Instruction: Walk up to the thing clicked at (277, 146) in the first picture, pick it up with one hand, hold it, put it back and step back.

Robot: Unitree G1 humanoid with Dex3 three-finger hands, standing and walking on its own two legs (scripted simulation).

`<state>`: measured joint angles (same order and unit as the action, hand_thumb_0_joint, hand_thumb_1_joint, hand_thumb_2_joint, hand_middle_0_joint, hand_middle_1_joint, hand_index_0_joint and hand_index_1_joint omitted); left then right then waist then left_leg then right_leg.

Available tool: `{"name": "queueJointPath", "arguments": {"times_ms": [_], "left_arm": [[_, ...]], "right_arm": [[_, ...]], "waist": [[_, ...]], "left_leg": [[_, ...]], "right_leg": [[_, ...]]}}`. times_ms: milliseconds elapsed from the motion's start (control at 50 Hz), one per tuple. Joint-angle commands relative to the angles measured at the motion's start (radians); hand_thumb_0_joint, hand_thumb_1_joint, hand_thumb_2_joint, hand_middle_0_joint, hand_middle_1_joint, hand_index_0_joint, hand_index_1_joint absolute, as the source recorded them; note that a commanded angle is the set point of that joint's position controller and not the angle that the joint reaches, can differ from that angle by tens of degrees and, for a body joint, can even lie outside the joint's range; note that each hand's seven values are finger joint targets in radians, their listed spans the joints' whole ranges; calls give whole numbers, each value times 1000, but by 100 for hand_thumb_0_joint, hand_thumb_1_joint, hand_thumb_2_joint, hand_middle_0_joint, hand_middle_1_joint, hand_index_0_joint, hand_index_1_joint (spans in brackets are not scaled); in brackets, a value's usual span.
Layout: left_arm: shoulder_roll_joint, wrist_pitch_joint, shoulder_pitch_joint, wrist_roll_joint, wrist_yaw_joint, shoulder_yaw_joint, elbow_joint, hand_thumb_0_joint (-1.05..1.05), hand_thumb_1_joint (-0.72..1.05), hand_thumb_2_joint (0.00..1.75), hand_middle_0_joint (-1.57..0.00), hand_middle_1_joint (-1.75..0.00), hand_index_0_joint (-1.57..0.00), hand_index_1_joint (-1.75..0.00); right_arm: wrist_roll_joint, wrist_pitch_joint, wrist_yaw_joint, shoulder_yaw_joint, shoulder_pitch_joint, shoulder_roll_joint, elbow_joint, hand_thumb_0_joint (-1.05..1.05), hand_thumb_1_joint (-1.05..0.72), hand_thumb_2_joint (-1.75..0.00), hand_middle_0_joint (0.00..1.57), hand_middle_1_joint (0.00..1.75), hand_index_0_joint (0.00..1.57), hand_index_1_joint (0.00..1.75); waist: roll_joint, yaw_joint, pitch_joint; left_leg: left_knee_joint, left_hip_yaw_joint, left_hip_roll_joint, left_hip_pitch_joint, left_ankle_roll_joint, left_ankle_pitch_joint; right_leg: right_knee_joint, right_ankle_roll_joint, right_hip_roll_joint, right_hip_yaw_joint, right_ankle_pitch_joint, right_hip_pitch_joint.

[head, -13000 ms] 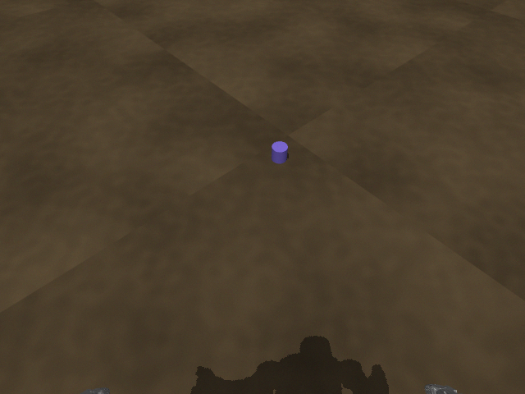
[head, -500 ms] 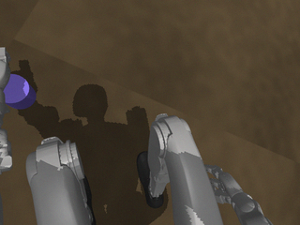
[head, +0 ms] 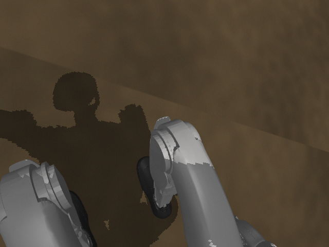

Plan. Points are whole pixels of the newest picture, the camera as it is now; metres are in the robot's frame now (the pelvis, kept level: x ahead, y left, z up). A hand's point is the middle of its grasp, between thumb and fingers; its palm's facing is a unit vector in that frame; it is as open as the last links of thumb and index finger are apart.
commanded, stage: rest palm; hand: left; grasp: from above
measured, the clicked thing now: out of the picture +0.46 +0.32 -0.26
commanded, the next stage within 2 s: close in 0.42 s
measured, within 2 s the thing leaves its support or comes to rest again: neither
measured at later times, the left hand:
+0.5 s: hand out of the picture +0.45 +0.32 -0.23, palm faces -0.43 -0.15 -0.89, open 13.9 cm
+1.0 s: hand out of the picture +0.45 +0.32 -0.23, palm faces -0.44 -0.16 -0.89, open 12.9 cm
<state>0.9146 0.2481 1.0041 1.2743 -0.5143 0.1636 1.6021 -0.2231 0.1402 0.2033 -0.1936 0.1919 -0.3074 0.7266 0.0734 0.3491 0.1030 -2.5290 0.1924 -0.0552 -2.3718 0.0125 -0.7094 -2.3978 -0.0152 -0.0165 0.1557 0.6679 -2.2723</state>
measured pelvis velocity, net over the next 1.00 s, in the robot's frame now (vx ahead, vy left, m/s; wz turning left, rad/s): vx -0.01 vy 0.01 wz -0.04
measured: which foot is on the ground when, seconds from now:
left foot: down 0.00-1.00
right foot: down 0.00-1.00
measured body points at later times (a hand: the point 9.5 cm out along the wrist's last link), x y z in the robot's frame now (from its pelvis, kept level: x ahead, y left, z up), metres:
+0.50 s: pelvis +0.00 +0.01 +0.00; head +0.27 +0.12 +0.34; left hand +0.47 +0.32 -0.18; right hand +0.04 -0.25 -0.06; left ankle +0.07 +0.13 -0.27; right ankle +0.11 -0.11 -0.27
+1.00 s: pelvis -0.01 +0.01 +0.00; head +0.26 +0.12 +0.34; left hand +0.47 +0.32 -0.18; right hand +0.03 -0.25 -0.06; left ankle +0.07 +0.13 -0.27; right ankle +0.11 -0.11 -0.27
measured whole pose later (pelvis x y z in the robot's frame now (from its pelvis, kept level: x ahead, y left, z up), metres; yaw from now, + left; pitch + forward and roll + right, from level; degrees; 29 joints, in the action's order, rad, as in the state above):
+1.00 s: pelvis -0.01 +0.01 +0.00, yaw -2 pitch +27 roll -13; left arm 1.02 0.25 1.06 1.32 -0.59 0.16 1.77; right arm -0.27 0.23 0.25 -0.28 0.13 -0.34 0.68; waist 0.12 0.38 0.13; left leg -2.56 0.23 -0.06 -2.36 0.03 -0.71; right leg -2.39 -0.04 -0.03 0.19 0.65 -2.24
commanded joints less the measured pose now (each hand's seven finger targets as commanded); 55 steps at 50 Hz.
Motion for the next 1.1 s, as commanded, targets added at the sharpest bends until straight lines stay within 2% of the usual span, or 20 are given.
{"name": "queueJointPath", "arguments": {"times_ms": [0, 20, 40, 60, 180, 260, 300, 400, 460, 520, 600, 640, 660, 680, 820, 920, 940, 1000, 1020, 1080], "left_arm": [[228, -6, 258, 6, -57, -15, -51, 0, -53, 100, -6, -97, -5, -97], [250, -4, 270, 2, -64, 4, -75, 0, -53, 102, -6, -97, -5, -98], [234, -10, 263, 6, -66, -14, -32, 0, -54, 102, -6, -97, -5, -98], [264, -12, 279, 5, -75, 13, -35, 0, -53, 102, -7, -97, -5, -98], [233, -25, 316, 34, -86, -5, 13, 0, -52, 102, -7, -98, -6, -99], [263, -24, 303, 24, -92, 5, -9, 0, -52, 100, -7, -100, -6, -100], [234, -22, 324, 36, -89, -19, -18, 0, -52, 101, -7, -100, -6, -101], [263, -21, 317, 23, -105, -5, -47, 0, -51, 105, -8, -102, -6, -103], [238, -26, 310, 27, -109, -27, 13, 0, -52, 102, -7, -101, -6, -102], [283, -29, 292, 15, -118, 2, -17, 0, -47, 97, -8, -104, -9, -103], [276, -34, 282, 12, -120, 1, 23, 0, -39, 97, -12, -105, -14, -104], [280, -34, 285, 3, -114, -5, 28, 0, -39, 95, -12, -105, -14, -103], [310, -32, 285, -2, -117, 22, 36, 0, -37, 94, -13, -105, -15, -102], [299, -33, 289, 1, -110, 9, 58, 0, -35, 93, -14, -105, -16, -102], [348, -10, 286, 22, -103, 10, 17, 0, -30, 91, -18, -104, -21, -101], [309, -3, 277, 33, -115, -26, 58, 0, -24, 89, -23, -101, -25, -98], [337, -1, 290, 32, -123, -8, 51, 0, -24, 90, -23, -101, -25, -99], [304, -5, 269, 42, -125, -34, 87, 0, -21, 91, -26, -100, -28, -98], [323, -3, 282, 39, -131, -14, 60, 0, -20, 91, -27, -100, -29, -98], [306, -8, 287, 39, -137, -25, 65, 0, -15, 91, -30, -100, -32, -98]], "right_arm": [[-5, 23, -3, 77, 176, -296, -11, 0, -89, -90, 20, 30, 20, 30], [-4, 24, -4, 79, 171, -301, -14, 0, -89, -90, 20, 30, 20, 30], [-1, 30, -2, 74, 164, -297, -13, 0, -89, -90, 20, 30, 20, 30], [-5, 35, -1, 79, 172, -312, -10, 0, -89, -90, 20, 30, 20, 30], [-23, 60, 18, 72, 155, -314, -13, 0, -89, -90, 20, 30, 20, 30], [-24, 68, 19, 61, 143, -310, -11, 0, -89, -90, 20, 30, 20, 30], [-35, 71, 26, 61, 145, -317, -12, 0, -89, -90, 20, 30, 20, 30], [-31, 75, 34, 52, 128, -319, -13, 0, -89, -90, 20, 30, 20, 30], [-40, 81, 47, 40, 120, -312, -13, 0, -90, -90, 20, 30, 20, 30], [-33, 80, 46, 47, 127, -334, -17, 0, -89, -90, 20, 30, 20, 30], [-40, 86, 53, 33, 136, -333, -26, 0, -89, -90, 20, 30, 20, 30], [-36, 91, 53, 35, 131, -341, -36, 0, -89, -90, 20, 30, 20, 30], [-36, 90, 52, 26, 140, -334, -27, 0, -89, -90, 20, 30, 20, 30], [-33, 93, 53, 18, 134, -333, -33, 0, -89, -90, 20, 30, 20, 30], [-35, 91, 40, 22, 114, -355, -47, 0, -89, -90, 20, 30, 20, 30], [-40, 94, 40, 14, 94, -353, -57, 0, -89, -90, 20, 30, 20, 30], [-38, 93, 39, 5, 98, -344, -49, 0, -89, -90, 20, 30, 20, 30], [-42, 98, 41, 9, 96, -352, -55, 0, -89, -90, 20, 30, 20, 30], [-41, 98, 39, 12, 102, -352, -46, 0, -89, -90, 20, 30, 20, 30], [-42, 106, 44, 6, 97, -351, -49, 0, -89, -90, 20, 30, 20, 30]], "waist": [[-420, 13, -656], [-418, 9, -668], [-410, 7, -642], [-412, 17, -622], [-426, 60, -586], [-459, 37, -619], [-484, 64, -626], [-510, 44, -654], [-480, 68, -590], [-490, 43, -628], [-449, 68, -602], [-431, 63, -602], [-429, 59, -604], [-415, 71, -566], [-455, 53, -568], [-425, 66, -537], [-407, 63, -538], [-407, 72, -511], [-412, 63, -533], [-399, 71, -532]], "left_leg": [[244, -86, 19, 481, 9, 195], [248, -84, 18, 479, 10, 205], [243, -85, 19, 468, 11, 187], [252, -78, 17, 473, 9, 189], [236, -72, 13, 503, 3, 191], [245, -70, 12, 510, 0, 187], [245, -63, 10, 546, -5, 201], [246, -47, 4, 569, -12, 246], [228, -58, 6, 517, -6, 224], [237, -59, 6, 525, -4, 249], [222, -61, 7, 492, 4, 244], [223, -58, 6, 486, 7, 230], [229, -54, 7, 472, 8, 216], [231, -45, 5, 464, 7, 194], [245, -46, 5, 473, 4, 153], [233, -44, 2, 448, 6, 140], [230, -43, 1, 432, 9, 132], [229, -41, 2, 435, 6, 136], [239, -35, 0, 454, 3, 154], [232, -35, 0, 453, 5, 156]], "right_leg": [[216, 43, -57, 76, -234, 330], [222, 41, -58, 78, -244, 354], [217, 43, -56, 77, -227, 326], [216, 42, -55, 85, -226, 316], [202, 36, -53, 92, -235, 304], [213, 38, -54, 95, -228, 327], [197, 36, -52, 101, -246, 324], [183, 39, -54, 108, -278, 328], [190, 35, -59, 107, -273, 326], [200, 38, -64, 101, -287, 358], [202, 32, -66, 103, -290, 373], [210, 31, -69, 99, -277, 380], [217, 31, -67, 105, -261, 375], [204, 30, -61, 109, -243, 348], [215, 34, -66, 106, -204, 344], [215, 32, -74, 107, -203, 334], [225, 29, -74, 111, -195, 336], [209, 31, -72, 110, -201, 323], [214, 30, -75, 117, -212, 326], [214, 27, -74, 118, -220, 329]]}}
